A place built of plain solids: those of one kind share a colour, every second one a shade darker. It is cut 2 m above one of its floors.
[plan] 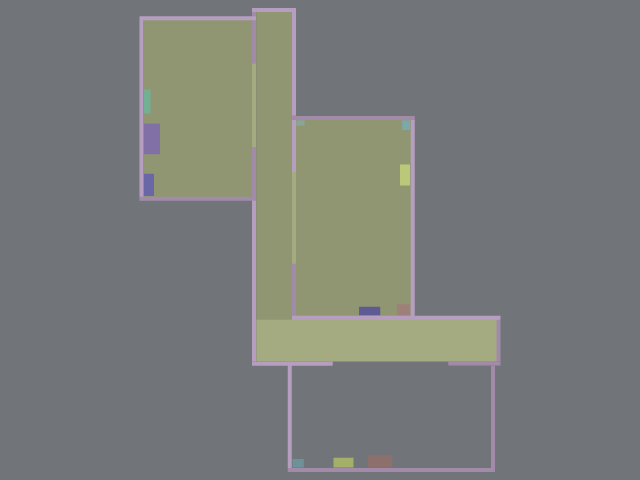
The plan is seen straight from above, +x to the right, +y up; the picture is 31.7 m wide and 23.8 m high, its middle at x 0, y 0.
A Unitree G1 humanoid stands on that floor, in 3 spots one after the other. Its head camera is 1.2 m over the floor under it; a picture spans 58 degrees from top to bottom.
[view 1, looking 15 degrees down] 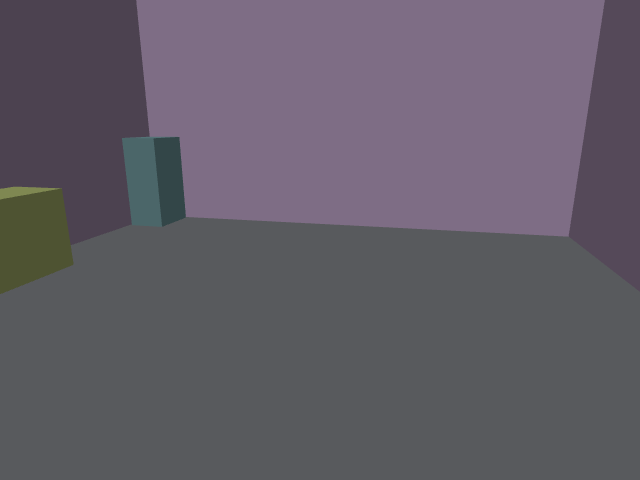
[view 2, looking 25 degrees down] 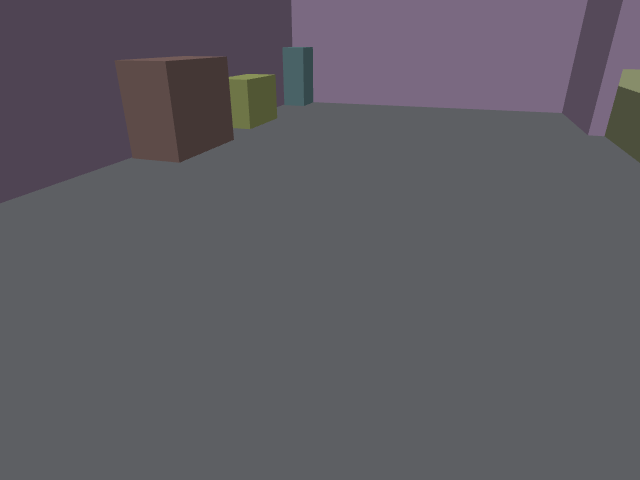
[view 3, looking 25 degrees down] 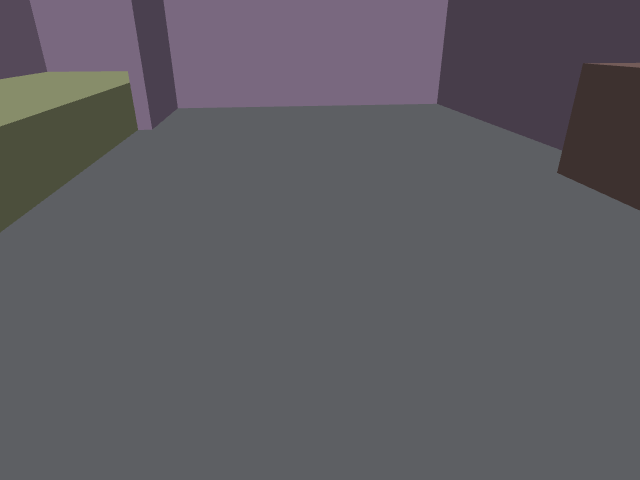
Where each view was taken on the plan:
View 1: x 3.72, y -7.86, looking -167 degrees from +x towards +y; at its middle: ground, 4.64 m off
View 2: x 7.42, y -7.86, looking -162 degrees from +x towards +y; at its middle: ground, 2.84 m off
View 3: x -0.24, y -7.86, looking -7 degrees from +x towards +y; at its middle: ground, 2.84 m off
